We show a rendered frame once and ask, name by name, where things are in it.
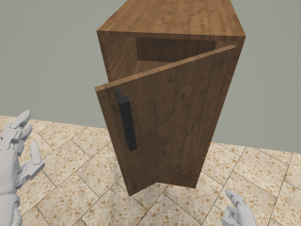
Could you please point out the cupboard door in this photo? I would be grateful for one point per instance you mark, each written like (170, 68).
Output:
(173, 109)

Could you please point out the robot right hand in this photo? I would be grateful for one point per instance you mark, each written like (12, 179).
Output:
(241, 216)

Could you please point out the handle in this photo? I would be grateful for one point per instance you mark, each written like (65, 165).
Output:
(127, 120)

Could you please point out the robot left forearm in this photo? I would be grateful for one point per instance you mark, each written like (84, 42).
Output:
(9, 213)

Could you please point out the robot left hand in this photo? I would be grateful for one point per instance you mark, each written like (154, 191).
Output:
(13, 138)

